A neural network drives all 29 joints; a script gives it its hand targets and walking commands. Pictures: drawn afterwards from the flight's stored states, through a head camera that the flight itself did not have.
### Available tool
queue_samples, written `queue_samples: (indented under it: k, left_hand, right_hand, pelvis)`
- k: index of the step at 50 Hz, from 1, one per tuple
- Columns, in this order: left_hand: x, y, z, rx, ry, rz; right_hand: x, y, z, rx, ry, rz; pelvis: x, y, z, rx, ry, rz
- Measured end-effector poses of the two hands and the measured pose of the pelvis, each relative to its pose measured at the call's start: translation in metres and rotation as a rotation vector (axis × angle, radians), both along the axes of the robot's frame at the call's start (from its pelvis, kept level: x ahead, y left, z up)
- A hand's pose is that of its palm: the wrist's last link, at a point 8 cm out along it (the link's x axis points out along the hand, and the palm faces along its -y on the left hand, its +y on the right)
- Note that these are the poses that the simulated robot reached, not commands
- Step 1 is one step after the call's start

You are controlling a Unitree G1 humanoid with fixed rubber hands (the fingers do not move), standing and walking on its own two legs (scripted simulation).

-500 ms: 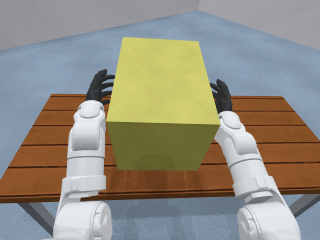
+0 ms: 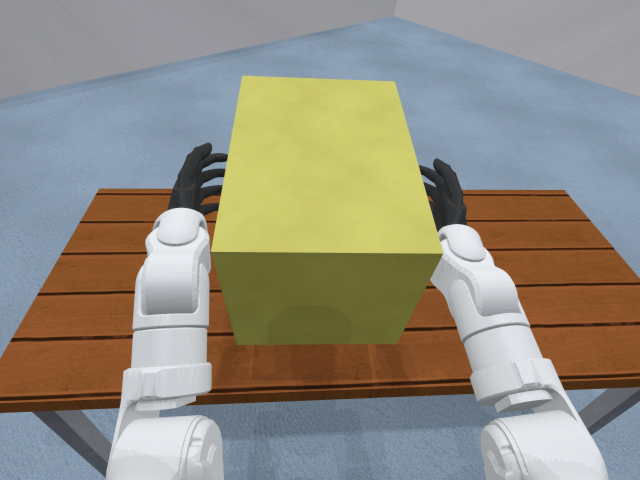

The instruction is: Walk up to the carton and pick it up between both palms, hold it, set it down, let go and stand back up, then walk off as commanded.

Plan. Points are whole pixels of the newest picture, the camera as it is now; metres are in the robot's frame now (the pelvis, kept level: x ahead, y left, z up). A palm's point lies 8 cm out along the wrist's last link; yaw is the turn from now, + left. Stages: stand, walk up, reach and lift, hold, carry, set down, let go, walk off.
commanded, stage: hold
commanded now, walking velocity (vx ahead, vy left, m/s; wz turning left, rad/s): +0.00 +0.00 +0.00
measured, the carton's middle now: (318, 208) +0.42 +0.01 +0.14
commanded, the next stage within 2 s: none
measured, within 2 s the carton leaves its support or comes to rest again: neither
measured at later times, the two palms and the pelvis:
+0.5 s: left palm (185, 206) +0.35 +0.16 +0.19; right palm (445, 222) +0.35 -0.14 +0.17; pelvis -0.01 +0.00 +0.00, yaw +0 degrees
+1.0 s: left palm (186, 207) +0.35 +0.16 +0.19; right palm (445, 222) +0.36 -0.14 +0.17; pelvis +0.00 +0.00 +0.00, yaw +0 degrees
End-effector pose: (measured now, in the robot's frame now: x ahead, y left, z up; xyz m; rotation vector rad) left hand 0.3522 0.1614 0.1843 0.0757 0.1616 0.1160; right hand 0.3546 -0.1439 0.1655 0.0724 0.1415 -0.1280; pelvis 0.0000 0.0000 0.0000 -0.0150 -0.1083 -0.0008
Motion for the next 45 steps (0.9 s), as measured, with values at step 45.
queue_samples:
  k: [45]
  left_hand:
    - [0.002, 0.0022, 0.0041, 0.001, 0.004, -0.002]
  right_hand:
    - [0.0014, 0.0023, 0.0037, 0.0, 0.008, -0.001]
  pelvis:
    - [-0.0042, 0.0008, 0.0001, 0.001, 0.003, 0.002]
